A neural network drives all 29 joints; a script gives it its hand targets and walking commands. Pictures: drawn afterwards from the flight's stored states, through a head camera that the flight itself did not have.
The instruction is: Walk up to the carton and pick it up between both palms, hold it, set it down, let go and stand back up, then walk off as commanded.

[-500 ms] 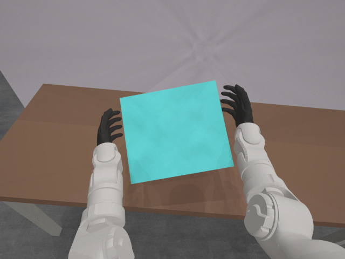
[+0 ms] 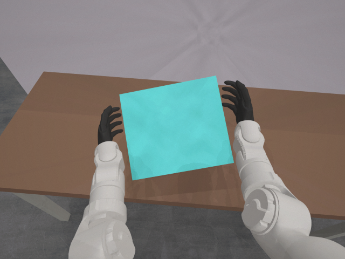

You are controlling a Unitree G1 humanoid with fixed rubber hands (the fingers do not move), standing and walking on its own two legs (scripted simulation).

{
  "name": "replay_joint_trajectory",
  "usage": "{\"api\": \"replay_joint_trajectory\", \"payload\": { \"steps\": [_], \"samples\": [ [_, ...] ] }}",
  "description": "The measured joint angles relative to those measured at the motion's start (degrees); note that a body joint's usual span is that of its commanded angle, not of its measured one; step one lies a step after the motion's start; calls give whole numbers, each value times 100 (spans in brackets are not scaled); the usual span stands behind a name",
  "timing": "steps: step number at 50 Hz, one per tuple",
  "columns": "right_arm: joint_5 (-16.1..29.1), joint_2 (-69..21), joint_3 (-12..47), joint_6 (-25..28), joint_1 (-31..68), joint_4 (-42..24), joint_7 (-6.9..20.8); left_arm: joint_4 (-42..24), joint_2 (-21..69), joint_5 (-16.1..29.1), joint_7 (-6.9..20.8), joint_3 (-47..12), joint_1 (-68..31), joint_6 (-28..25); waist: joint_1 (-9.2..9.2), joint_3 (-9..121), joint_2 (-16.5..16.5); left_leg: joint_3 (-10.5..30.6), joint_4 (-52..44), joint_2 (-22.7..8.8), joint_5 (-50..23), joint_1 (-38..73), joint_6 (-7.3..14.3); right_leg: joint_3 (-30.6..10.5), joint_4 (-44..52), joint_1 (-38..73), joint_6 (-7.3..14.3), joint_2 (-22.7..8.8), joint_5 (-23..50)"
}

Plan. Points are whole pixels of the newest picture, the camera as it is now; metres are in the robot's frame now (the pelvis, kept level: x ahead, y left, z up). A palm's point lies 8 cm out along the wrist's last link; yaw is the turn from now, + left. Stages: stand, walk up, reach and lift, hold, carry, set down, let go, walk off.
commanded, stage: set down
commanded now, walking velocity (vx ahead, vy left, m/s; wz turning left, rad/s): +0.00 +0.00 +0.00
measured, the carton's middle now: (176, 130) +0.44 +0.04 -0.02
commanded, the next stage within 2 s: none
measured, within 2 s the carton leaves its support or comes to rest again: neither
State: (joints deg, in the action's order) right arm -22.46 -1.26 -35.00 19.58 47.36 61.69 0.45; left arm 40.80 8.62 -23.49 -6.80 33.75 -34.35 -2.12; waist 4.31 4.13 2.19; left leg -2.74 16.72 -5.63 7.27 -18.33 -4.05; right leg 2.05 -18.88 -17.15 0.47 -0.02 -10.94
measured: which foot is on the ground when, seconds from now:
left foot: down 0.00-1.00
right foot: down 0.00-1.00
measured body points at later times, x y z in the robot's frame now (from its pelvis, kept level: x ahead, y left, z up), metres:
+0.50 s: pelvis +0.00 +0.00 +0.00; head +0.07 +0.01 +0.44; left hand +0.39 +0.20 +0.02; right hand +0.46 -0.13 +0.07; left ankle +0.00 +0.17 -0.75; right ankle -0.03 -0.11 -0.75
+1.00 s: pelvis +0.01 -0.01 -0.01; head +0.11 +0.01 +0.43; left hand +0.41 +0.19 +0.01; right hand +0.48 -0.14 +0.04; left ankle +0.00 +0.16 -0.75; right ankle -0.03 -0.11 -0.75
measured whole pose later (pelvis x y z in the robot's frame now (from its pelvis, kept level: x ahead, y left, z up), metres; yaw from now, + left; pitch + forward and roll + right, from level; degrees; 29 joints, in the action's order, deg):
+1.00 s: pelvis +0.01 -0.01 -0.01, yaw -1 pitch +19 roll +0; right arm -25.9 2.7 -40.1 19.1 52.9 67.6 2.5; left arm 46.7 8.3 -23.3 -7.7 36.9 -40.2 -8.1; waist 5.4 6.8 2.7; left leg -3.9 19.4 -6.6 8.3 -29.0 -4.2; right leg 1.2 -21.5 -28.3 0.9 0.8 -11.7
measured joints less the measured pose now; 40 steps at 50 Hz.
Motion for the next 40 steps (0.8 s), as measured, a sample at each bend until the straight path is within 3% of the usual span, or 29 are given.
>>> {"api": "replay_joint_trajectory", "payload": {
  "steps": [10,18,32,40],
  "samples": [
    [-245,88,-288,-296,174,297,224,255,-40,-53,14,240,-137,135,45,27,115,-72,-55,21,-39,-106,28,-65,-45,-182,-19,-22,7],
    [-315,166,-491,-197,319,436,258,289,-12,6,-162,92,-154,-41,65,284,64,-70,135,-50,45,-497,3,-72,-10,-477,8,43,49],
    [-361,322,-505,-306,405,425,319,478,41,-95,-75,325,-438,-165,164,261,-4,-146,133,-54,59,-677,7,-137,-170,-764,5,42,-34],
    [-366,364,-400,-232,474,506,213,598,-6,28,-54,390,-517,-437,137,253,23,-140,230,-75,85,-851,84,-118,-230,-912,20,62,-67]
  ]
}}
